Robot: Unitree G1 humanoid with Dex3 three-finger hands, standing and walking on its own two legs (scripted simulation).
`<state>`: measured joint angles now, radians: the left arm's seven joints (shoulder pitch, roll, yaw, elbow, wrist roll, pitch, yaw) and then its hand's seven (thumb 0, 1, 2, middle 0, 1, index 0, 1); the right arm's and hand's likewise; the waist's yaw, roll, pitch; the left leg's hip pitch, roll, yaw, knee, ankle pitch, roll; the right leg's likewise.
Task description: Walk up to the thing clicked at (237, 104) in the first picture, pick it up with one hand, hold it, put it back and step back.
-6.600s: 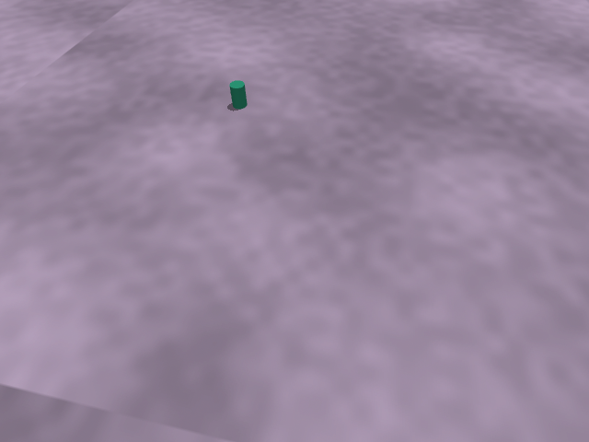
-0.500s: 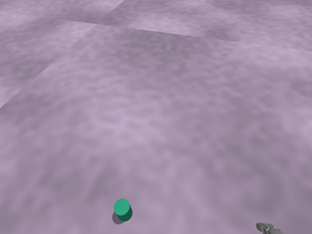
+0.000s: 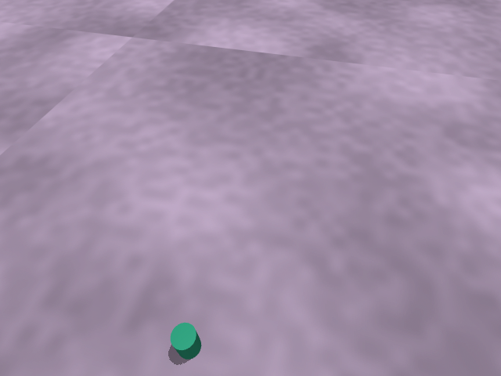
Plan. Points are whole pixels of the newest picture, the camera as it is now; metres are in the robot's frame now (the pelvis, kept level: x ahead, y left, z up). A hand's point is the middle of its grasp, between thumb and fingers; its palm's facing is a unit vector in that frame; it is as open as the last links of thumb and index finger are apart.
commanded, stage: walk up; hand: left
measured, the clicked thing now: (186, 341) +0.35 +0.24 -0.71
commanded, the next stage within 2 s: stand in 0.48 s
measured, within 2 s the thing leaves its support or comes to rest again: neither
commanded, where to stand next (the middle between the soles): +0.03 +0.01 m, yaw +1 degrees
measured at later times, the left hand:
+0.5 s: hand out of the picture +0.08 +0.25 -0.16, palm faces +0.00 -0.95 -0.32, open 7.4 cm
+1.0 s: hand out of the picture +0.09 +0.25 -0.15, palm faces -0.02 -0.94 -0.34, open 7.4 cm
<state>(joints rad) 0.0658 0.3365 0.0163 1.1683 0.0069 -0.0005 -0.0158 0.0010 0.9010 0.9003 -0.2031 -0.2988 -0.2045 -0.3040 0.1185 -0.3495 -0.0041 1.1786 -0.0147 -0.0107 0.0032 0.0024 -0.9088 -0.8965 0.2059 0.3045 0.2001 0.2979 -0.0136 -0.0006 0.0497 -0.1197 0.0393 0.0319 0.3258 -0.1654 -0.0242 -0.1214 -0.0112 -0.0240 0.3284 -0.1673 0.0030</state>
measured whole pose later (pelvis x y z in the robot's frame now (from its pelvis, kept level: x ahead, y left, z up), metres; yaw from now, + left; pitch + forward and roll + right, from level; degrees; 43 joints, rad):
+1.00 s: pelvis +0.00 +0.00 +0.00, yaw +0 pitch -2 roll +0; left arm 0.09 0.35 0.00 1.14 0.01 -0.01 -0.01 0.00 0.90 0.90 -0.20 -0.30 -0.20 -0.30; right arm 0.10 -0.35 0.00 1.15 -0.02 0.00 0.01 0.00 -0.91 -0.90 0.21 0.30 0.20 0.30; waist 0.00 0.00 0.04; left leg -0.10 0.03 0.03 0.30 -0.16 -0.02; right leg -0.11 -0.02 -0.02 0.32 -0.17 0.01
